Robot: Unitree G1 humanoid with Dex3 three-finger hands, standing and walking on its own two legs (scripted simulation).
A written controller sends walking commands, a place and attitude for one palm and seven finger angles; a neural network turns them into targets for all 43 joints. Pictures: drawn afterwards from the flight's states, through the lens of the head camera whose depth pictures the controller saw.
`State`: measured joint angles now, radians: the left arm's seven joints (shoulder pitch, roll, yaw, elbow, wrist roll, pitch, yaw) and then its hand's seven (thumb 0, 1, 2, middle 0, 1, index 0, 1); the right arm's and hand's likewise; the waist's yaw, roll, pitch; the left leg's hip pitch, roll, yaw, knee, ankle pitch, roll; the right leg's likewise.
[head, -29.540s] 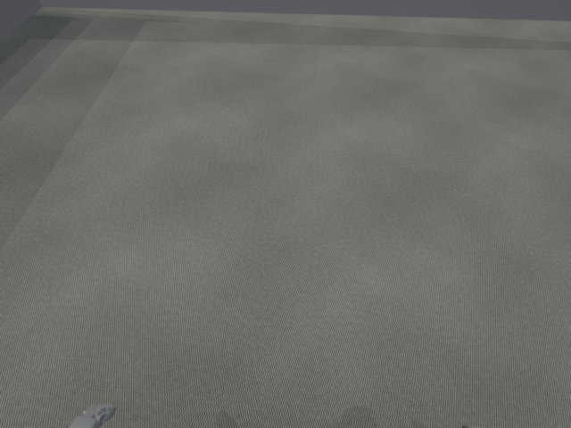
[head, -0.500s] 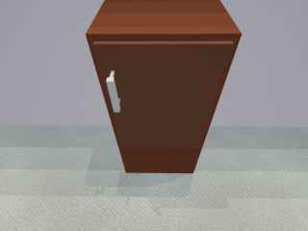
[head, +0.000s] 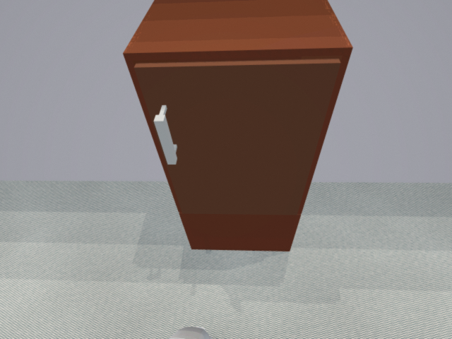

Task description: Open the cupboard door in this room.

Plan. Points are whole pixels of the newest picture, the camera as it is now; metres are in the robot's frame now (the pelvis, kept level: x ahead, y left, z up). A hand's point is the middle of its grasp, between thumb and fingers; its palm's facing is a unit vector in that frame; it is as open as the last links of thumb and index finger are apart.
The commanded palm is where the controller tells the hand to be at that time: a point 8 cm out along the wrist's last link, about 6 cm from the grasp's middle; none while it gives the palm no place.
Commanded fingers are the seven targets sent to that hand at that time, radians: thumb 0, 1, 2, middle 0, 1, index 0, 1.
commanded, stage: come to a stop and stand still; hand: left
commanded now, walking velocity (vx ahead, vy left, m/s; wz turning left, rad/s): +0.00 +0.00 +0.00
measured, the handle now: (168, 135) +0.55 +0.20 +0.01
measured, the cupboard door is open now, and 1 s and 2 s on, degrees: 0 0 0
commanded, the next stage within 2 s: look again from close up in 1.70 s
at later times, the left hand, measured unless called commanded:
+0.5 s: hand out of the picture -0.07 +0.25 -0.21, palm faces +0.10 -0.99 -0.13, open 7.4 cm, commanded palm none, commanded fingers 0.00 0.90 0.90 -0.20 -0.30 -0.20 -0.30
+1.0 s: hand out of the picture -0.31 +0.38 -0.23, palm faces +0.08 -0.98 -0.17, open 7.4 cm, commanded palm none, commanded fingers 0.00 0.90 0.90 -0.20 -0.30 -0.20 -0.30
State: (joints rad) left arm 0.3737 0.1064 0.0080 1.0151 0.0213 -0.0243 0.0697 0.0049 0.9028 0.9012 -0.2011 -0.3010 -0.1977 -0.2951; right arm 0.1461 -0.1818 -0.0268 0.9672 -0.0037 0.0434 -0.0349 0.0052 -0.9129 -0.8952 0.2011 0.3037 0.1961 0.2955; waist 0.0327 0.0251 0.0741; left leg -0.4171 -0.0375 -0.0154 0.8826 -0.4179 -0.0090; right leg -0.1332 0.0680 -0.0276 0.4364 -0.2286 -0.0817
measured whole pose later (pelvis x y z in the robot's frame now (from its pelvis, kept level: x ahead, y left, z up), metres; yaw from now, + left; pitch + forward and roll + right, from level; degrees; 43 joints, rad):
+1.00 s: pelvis -0.31 +0.19 -0.04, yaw +2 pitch -4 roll -2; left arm 0.35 0.23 0.06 0.97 0.02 0.06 0.03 0.01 0.91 0.90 -0.20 -0.30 -0.19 -0.29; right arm 0.39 -0.12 -0.02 0.95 -0.02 0.05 -0.04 0.00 -0.91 -0.89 0.20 0.30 0.20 0.30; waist -0.02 -0.08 0.03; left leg -0.46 -0.06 -0.03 0.75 -0.24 0.06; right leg -0.45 0.02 0.07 1.05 -0.45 -0.02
